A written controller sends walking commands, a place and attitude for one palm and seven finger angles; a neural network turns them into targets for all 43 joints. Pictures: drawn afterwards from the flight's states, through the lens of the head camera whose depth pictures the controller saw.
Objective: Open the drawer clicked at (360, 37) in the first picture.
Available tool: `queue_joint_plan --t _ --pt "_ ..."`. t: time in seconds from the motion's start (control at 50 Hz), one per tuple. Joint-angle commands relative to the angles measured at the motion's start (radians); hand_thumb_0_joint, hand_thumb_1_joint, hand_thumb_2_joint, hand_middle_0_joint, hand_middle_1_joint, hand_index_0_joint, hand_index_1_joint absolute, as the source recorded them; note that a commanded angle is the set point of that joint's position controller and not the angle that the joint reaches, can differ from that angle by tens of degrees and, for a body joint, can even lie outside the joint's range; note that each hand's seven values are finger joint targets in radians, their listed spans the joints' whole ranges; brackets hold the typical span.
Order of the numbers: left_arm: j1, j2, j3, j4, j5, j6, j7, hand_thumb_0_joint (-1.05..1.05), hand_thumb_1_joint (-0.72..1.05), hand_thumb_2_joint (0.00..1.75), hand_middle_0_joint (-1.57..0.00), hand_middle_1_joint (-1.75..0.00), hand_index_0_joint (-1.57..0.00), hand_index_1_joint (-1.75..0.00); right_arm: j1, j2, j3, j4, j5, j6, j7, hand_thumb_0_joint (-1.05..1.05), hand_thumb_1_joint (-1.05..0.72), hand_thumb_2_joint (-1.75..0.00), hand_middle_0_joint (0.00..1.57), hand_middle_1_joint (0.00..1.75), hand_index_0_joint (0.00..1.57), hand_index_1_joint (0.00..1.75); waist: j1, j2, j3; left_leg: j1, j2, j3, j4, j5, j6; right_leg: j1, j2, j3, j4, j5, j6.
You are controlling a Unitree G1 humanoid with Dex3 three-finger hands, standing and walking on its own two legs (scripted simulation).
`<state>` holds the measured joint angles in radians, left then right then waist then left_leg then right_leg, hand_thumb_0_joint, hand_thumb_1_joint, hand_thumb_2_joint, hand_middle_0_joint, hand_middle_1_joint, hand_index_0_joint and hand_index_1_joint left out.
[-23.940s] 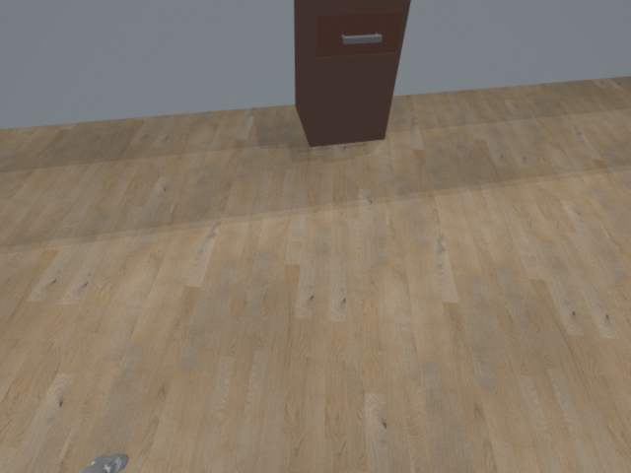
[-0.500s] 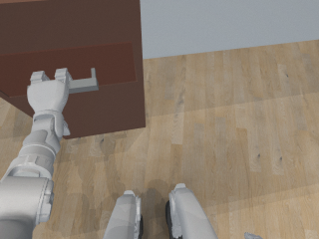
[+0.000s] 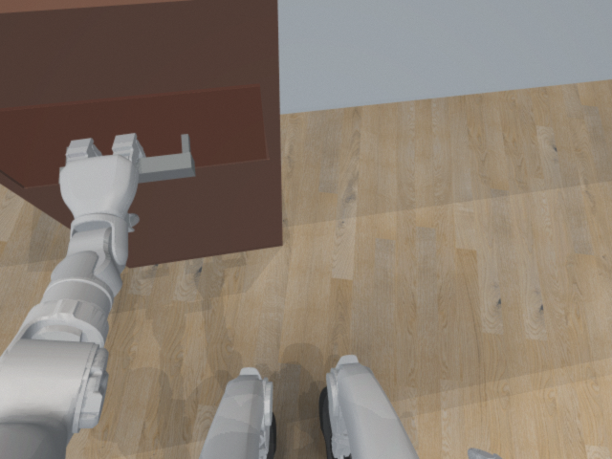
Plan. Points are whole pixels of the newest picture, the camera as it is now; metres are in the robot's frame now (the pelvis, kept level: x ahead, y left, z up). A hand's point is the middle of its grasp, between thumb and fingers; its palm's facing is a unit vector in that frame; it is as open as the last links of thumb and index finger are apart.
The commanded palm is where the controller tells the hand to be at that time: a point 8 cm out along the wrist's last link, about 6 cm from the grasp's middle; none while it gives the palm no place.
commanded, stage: close the thumb around the handle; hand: left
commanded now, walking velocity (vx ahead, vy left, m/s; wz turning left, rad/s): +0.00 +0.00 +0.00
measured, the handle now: (129, 159) +0.52 +0.24 -0.05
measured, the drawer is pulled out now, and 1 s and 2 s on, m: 0.00 0.02 0.10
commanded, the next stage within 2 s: pull the drawer open in 0.32 s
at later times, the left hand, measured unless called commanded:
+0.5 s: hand (120, 201) +0.46 +0.25 -0.07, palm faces -0.06 -0.04 -1.00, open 6.0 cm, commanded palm +0.43 +0.24 -0.02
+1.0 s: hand (120, 217) +0.44 +0.25 -0.07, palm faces -0.05 -0.06 -1.00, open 6.0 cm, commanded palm +0.40 +0.24 -0.02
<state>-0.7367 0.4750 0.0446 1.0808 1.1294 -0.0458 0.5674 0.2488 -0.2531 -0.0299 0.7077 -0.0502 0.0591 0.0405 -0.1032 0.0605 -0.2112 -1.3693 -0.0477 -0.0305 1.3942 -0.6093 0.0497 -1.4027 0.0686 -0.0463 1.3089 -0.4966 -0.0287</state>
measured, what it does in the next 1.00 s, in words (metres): stands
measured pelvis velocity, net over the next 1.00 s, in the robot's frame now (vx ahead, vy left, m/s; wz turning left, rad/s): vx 0.03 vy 0.01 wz -0.02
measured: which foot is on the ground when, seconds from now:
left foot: down 0.00-1.00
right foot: down 0.00-1.00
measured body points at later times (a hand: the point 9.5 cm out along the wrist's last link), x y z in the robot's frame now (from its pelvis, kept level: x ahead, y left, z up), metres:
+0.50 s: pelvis +0.01 +0.00 +0.01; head +0.19 +0.01 +0.42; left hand +0.46 +0.25 -0.01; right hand +0.06 -0.27 -0.13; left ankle +0.00 +0.09 -0.59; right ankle +0.05 -0.10 -0.59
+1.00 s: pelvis +0.03 +0.01 +0.02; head +0.20 +0.02 +0.44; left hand +0.43 +0.25 -0.01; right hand +0.11 -0.26 -0.12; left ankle +0.00 +0.09 -0.59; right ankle +0.05 -0.10 -0.59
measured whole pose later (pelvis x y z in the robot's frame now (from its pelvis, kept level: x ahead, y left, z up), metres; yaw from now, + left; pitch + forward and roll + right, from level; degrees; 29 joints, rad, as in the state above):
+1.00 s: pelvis +0.03 +0.01 +0.02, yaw -1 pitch +32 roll -3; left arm -0.46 0.39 0.05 0.82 1.12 -0.05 0.60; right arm 0.21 -0.25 -0.05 0.66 -0.05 0.11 0.07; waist -0.07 0.05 -0.21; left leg -1.23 -0.04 0.00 1.30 -0.63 0.07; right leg -1.28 0.08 -0.01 1.23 -0.52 -0.01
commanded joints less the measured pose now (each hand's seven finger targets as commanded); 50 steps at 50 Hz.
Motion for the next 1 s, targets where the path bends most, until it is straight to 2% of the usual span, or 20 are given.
queue_joint_plan --t 0.0,0.06,0.1,0.18,0.26,0.28,0.34,0.38,0.48,0.54,0.56,0.62,0.68,0.7,0.74,0.8,0.82,0.9,0.94,0.98 --pt "-0.275 0.214 0.044 -0.136 -0.005 -0.01 0.022 0.0 0.62 0.78 -0.38 -1.32 -0.38 -1.32 0.178 -0.173 -0.053 -0.039 -0.005 -0.011 -0.016 0.0 -0.9 -0.9 0.2 0.3 0.2 0.3 -0.022 0.04 -0.524 0.362 0.043 -0.038 -0.17 0.428 -0.007 0.345 -0.008 0.009 -0.123 0.29 -0.012" --pt "-0.268 0.185 0.027 -0.159 -0.006 -0.019 0.015 0.0 0.79 0.85 -0.39 -1.34 -0.39 -1.34 0.18 -0.168 -0.056 -0.042 -0.005 -0.01 -0.014 0.0 -0.9 -0.9 0.2 0.3 0.2 0.3 -0.016 0.075 -0.54 0.394 0.043 -0.042 -0.177 0.463 -0.011 0.346 -0.011 0.007 -0.12 0.312 -0.014" --pt "-0.264 0.192 0.032 -0.155 -0.008 -0.021 0.014 0.0 0.9 0.9 -0.4 -1.35 -0.4 -1.35 0.176 -0.168 -0.054 -0.042 -0.005 -0.009 -0.015 0.0 -0.9 -0.9 0.2 0.3 0.2 0.3 -0.02 0.055 -0.519 0.37 0.043 -0.037 -0.173 0.447 -0.008 0.351 -0.009 0.009 -0.125 0.31 -0.013" --pt "-0.207 0.207 0.057 -0.181 -0.011 -0.036 0.016 0.0 0.9 0.9 -0.4 -1.35 -0.4 -1.35 0.171 -0.167 -0.056 -0.05 -0.006 -0.005 -0.014 0.0 -0.9 -0.9 0.2 0.3 0.2 0.3 0.003 0.071 -0.539 0.393 0.043 -0.032 -0.175 0.48 -0.01 0.37 -0.009 0.013 -0.12 0.341 -0.015" --pt "-0.201 0.167 0.04 -0.191 -0.008 -0.043 0.031 0.0 0.9 0.9 -0.4 -1.35 -0.4 -1.35 0.168 -0.164 -0.061 -0.049 -0.008 -0.004 -0.008 0.0 -0.9 -0.9 0.2 0.3 0.2 0.3 -0.002 0.069 -0.543 0.415 0.048 -0.041 -0.177 0.491 -0.012 0.351 -0.01 0.008 -0.118 0.335 -0.015" --pt "-0.218 0.197 0.056 -0.202 -0.003 -0.044 0.034 0.0 0.9 0.9 -0.4 -1.35 -0.4 -1.35 0.169 -0.168 -0.062 -0.045 -0.008 -0.004 -0.01 0.0 -0.9 -0.9 0.2 0.3 0.2 0.3 -0.003 0.062 -0.542 0.409 0.05 -0.043 -0.173 0.492 -0.013 0.351 -0.009 0.009 -0.114 0.34 -0.015" --pt "-0.207 0.176 0.048 -0.21 -0.009 -0.039 0.037 0.0 0.9 0.9 -0.4 -1.35 -0.4 -1.35 0.167 -0.164 -0.063 -0.048 -0.01 -0.004 -0.007 0.0 -0.9 -0.9 0.2 0.3 0.2 0.3 -0.002 0.07 -0.551 0.414 0.047 -0.036 -0.175 0.516 -0.012 0.374 -0.011 0.014 -0.116 0.374 -0.015" --pt "-0.183 0.209 0.076 -0.22 -0.008 -0.04 0.041 0.0 0.9 0.9 -0.4 -1.35 -0.4 -1.35 0.174 -0.168 -0.064 -0.048 -0.01 -0.001 -0.007 0.0 -0.9 -0.9 0.2 0.3 0.2 0.3 0.011 0.062 -0.572 0.419 0.047 -0.035 -0.173 0.53 -0.012 0.396 -0.01 0.016 -0.112 0.394 -0.014" --pt "-0.073 0.14 0.048 -0.22 -0.025 -0.03 0.036 0.0 0.9 0.9 -0.4 -1.35 -0.4 -1.35 0.16 -0.16 -0.068 -0.057 -0.004 0.005 0.0 0.0 -0.9 -0.9 0.2 0.3 0.2 0.3 0.027 0.051 -0.556 0.45 0.049 -0.034 -0.193 0.544 -0.013 0.409 -0.008 0.011 -0.127 0.401 -0.015" --pt "-0.016 0.171 0.077 -0.245 -0.033 -0.031 0.031 0.0 0.9 0.9 -0.4 -1.35 -0.4 -1.35 0.151 -0.16 -0.064 -0.066 -0.003 0.007 0.0 0.0 -0.9 -0.9 0.2 0.3 0.2 0.3 0.048 0.037 -0.561 0.43 0.046 -0.025 -0.202 0.548 -0.01 0.462 -0.01 0.02 -0.127 0.436 -0.017" --pt "-0.014 0.141 0.052 -0.255 -0.032 -0.033 0.03 0.0 0.9 0.9 -0.4 -1.35 -0.4 -1.35 0.152 -0.157 -0.066 -0.067 -0.002 0.007 0.0 0.0 -0.9 -0.9 0.2 0.3 0.2 0.3 0.037 0.032 -0.564 0.434 0.046 -0.025 -0.202 0.547 -0.008 0.463 -0.01 0.021 -0.131 0.442 -0.014" --pt "0.046 0.142 0.062 -0.253 -0.031 -0.031 0.031 0.0 0.9 0.9 -0.4 -1.35 -0.4 -1.35 0.147 -0.158 -0.066 -0.068 -0.001 0.009 0.002 0.0 -0.9 -0.9 0.2 0.3 0.2 0.3 0.049 0.02 -0.521 0.419 0.046 -0.017 -0.21 0.541 -0.007 0.472 -0.01 0.023 -0.14 0.446 -0.016" --pt "0.09 0.153 0.079 -0.28 -0.03 -0.033 0.035 0.0 0.9 0.9 -0.4 -1.35 -0.4 -1.35 0.143 -0.158 -0.066 -0.075 -0.002 0.015 0.002 0.0 -0.9 -0.9 0.2 0.3 0.2 0.3 0.061 0.02 -0.527 0.438 0.047 -0.019 -0.215 0.585 -0.009 0.485 -0.011 0.025 -0.134 0.483 -0.018" --pt "0.096 0.134 0.067 -0.286 -0.03 -0.032 0.036 0.0 0.9 0.9 -0.4 -1.35 -0.4 -1.35 0.141 -0.156 -0.067 -0.075 -0.003 0.015 0.002 0.0 -0.9 -0.9 0.2 0.3 0.2 0.3 0.054 0.001 -0.516 0.429 0.047 -0.015 -0.213 0.581 -0.007 0.492 -0.012 0.026 -0.139 0.492 -0.016" --pt "0.132 0.165 0.102 -0.311 -0.033 -0.035 0.04 0.0 0.9 0.9 -0.4 -1.35 -0.4 -1.35 0.136 -0.159 -0.066 -0.08 -0.006 0.016 0.003 0.0 -0.9 -0.9 0.2 0.3 0.2 0.3 0.073 0.01 -0.524 0.435 0.046 -0.018 -0.218 0.609 -0.009 0.51 -0.014 0.03 -0.131 0.517 -0.019" --pt "0.166 0.117 0.075 -0.328 -0.032 -0.028 0.051 0.0 0.9 0.9 -0.4 -1.35 -0.4 -1.35 0.13 -0.157 -0.07 -0.084 -0.005 0.02 0.007 0.0 -0.9 -0.9 0.2 0.3 0.2 0.3 0.067 0.021 -0.508 0.466 0.052 -0.021 -0.219 0.632 -0.013 0.48 -0.013 0.026 -0.138 0.505 -0.017" --pt "0.179 0.125 0.086 -0.321 -0.03 -0.024 0.057 0.0 0.9 0.9 -0.4 -1.35 -0.4 -1.35 0.13 -0.158 -0.071 -0.083 -0.005 0.02 0.008 0.0 -0.9 -0.9 0.2 0.3 0.2 0.3 0.071 0.005 -0.501 0.459 0.052 -0.022 -0.221 0.63 -0.013 0.484 -0.014 0.024 -0.136 0.505 -0.017" --pt "0.196 0.085 0.065 -0.38 -0.023 -0.008 0.072 0.0 0.9 0.9 -0.4 -1.35 -0.4 -1.35 0.125 -0.16 -0.078 -0.092 -0.008 0.027 0.013 0.0 -0.9 -0.9 0.2 0.3 0.2 0.3 0.068 0.035 -0.527 0.548 0.069 -0.049 -0.224 0.728 -0.027 0.441 -0.016 0.015 -0.131 0.503 -0.014" --pt "0.22 0.093 0.076 -0.39 -0.026 0.007 0.074 0.0 0.9 0.9 -0.4 -1.35 -0.4 -1.35 0.121 -0.161 -0.077 -0.098 -0.008 0.031 0.016 0.0 -0.9 -0.9 0.2 0.3 0.2 0.3 0.079 0.044 -0.521 0.556 0.069 -0.054 -0.235 0.754 -0.032 0.451 -0.016 0.013 -0.13 0.51 -0.017" --pt "0.236 0.05 0.043 -0.397 -0.029 0.018 0.074 0.0 0.9 0.9 -0.4 -1.35 -0.4 -1.35 0.12 -0.159 -0.079 -0.102 -0.006 0.034 0.017 0.0 -0.9 -0.9 0.2 0.3 0.2 0.3 0.07 0.022 -0.517 0.567 0.073 -0.056 -0.235 0.754 -0.03 0.449 -0.016 0.009 -0.139 0.505 -0.013"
